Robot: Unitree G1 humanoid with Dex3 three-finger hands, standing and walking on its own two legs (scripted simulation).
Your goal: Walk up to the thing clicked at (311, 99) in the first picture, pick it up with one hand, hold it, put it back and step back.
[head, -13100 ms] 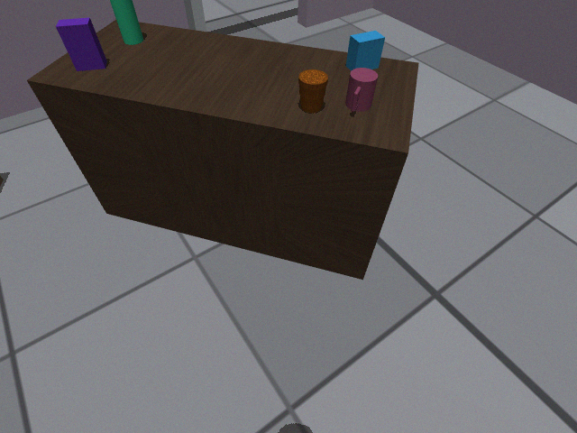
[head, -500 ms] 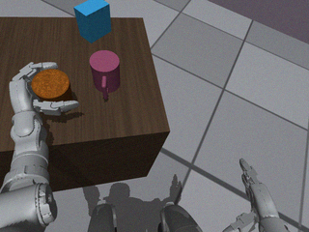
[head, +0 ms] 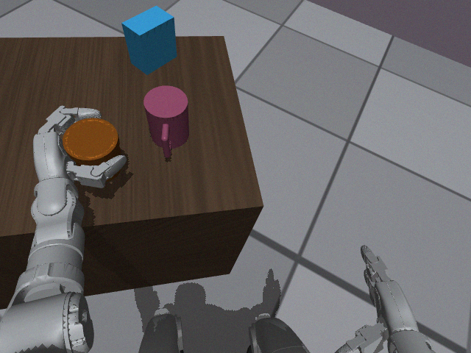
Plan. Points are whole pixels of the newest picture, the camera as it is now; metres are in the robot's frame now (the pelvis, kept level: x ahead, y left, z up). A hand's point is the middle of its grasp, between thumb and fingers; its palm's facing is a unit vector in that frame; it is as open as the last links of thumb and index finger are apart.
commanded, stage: settle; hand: left
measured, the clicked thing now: (98, 154) +0.45 +0.20 +0.02
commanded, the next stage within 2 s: lift in 0.64 s
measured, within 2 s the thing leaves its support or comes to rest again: leaves its support in 0.06 s
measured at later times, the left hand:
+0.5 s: hand (86, 132) +0.45 +0.20 +0.07, palm faces +0.19 -0.98 -0.02, open 10.5 cm
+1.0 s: hand (78, 120) +0.45 +0.20 +0.11, palm faces +0.19 -0.98 -0.02, open 10.5 cm
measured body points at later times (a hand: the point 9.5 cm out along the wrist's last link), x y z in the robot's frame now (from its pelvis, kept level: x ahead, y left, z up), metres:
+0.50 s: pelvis +0.00 +0.00 +0.02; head +0.09 +0.02 +0.46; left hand +0.44 +0.25 +0.08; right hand +0.16 -0.26 -0.01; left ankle +0.04 +0.13 -0.66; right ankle -0.03 -0.15 -0.66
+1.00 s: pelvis +0.01 +0.00 +0.03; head +0.08 +0.02 +0.47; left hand +0.43 +0.25 +0.11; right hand +0.16 -0.26 +0.00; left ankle +0.04 +0.13 -0.66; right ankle -0.03 -0.15 -0.66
